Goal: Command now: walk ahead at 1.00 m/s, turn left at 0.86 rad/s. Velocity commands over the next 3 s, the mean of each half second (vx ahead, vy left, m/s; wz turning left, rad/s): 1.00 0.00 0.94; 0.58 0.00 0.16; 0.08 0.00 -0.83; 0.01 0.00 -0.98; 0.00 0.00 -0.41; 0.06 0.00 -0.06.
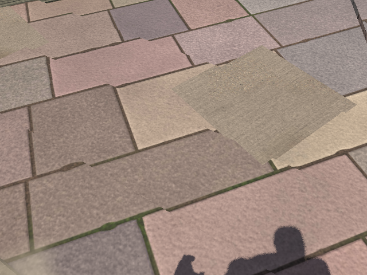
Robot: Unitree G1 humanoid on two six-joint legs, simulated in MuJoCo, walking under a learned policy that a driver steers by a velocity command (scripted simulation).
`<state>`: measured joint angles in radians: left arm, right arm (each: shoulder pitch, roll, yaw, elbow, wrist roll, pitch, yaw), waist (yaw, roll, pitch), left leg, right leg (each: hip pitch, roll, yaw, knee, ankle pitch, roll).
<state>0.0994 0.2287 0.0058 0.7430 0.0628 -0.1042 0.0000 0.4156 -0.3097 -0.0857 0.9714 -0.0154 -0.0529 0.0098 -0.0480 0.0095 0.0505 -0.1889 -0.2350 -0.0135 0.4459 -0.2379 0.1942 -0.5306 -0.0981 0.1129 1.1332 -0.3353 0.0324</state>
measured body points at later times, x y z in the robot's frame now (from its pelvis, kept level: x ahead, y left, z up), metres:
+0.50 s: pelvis +0.47 -0.06 -0.04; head +0.49 -0.05 +0.41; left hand +0.30 +0.19 -0.16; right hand +0.77 -0.21 -0.12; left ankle +0.50 +0.06 -0.68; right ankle +0.40 -0.20 -0.77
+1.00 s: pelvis +0.81 +0.09 -0.05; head +0.84 +0.11 +0.40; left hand +0.77 +0.37 -0.17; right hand +1.04 -0.06 -0.17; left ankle +0.73 +0.10 -0.77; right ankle +1.02 +0.08 -0.76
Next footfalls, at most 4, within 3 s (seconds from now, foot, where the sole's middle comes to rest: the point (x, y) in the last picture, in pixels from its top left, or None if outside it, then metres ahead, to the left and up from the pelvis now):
0.26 right None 0.43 -0.18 -0.80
0.68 left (161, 211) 0.76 0.12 -0.80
1.06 right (159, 161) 1.04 0.13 -0.84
1.48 left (109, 171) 0.98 0.36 -0.82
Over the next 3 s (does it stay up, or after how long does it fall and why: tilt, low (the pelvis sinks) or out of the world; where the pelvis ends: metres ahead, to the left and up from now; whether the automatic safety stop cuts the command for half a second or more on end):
stays up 1.01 0.15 -0.08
